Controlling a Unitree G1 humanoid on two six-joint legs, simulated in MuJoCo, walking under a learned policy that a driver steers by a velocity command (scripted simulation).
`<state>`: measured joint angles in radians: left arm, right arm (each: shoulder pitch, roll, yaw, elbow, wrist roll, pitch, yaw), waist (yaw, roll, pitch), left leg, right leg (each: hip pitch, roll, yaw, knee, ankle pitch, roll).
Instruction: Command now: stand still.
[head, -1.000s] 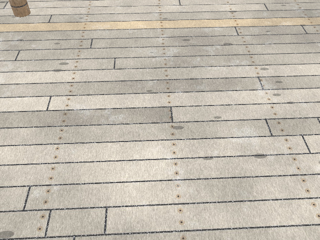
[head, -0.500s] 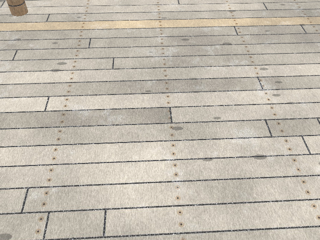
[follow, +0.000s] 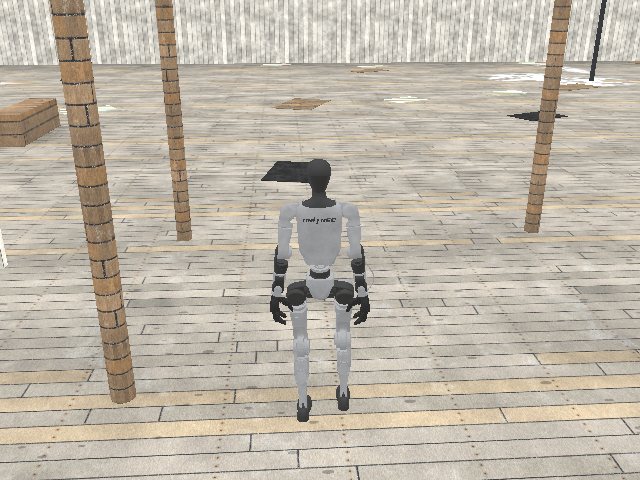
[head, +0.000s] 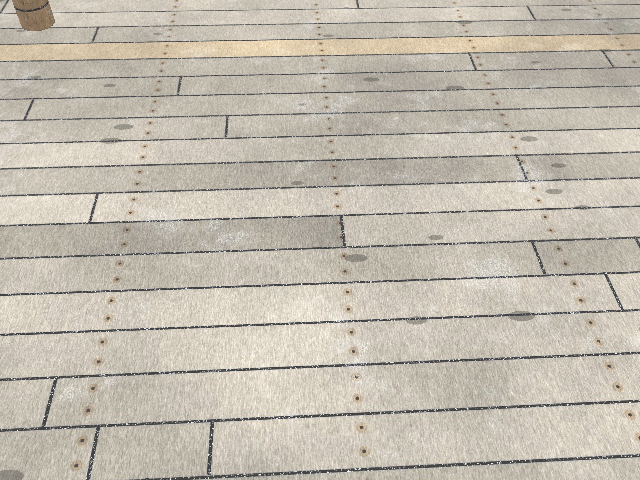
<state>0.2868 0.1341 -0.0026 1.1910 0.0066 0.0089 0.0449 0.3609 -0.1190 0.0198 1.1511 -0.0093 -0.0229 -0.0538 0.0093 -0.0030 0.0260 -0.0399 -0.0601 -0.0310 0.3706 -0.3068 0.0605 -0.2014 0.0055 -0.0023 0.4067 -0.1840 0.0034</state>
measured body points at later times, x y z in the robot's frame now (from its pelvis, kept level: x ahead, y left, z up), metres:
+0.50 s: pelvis +0.01 +0.01 +0.00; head +0.01 +0.01 +0.45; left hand -0.03 +0.22 -0.17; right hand -0.04 -0.20 -0.16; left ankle -0.07 +0.08 -0.74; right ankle +0.02 -0.12 -0.74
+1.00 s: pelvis +0.13 -0.06 -0.02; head +0.15 -0.07 +0.43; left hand +0.19 +0.20 -0.15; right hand +0.03 -0.29 -0.17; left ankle -0.03 +0.07 -0.67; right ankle +0.16 -0.13 -0.74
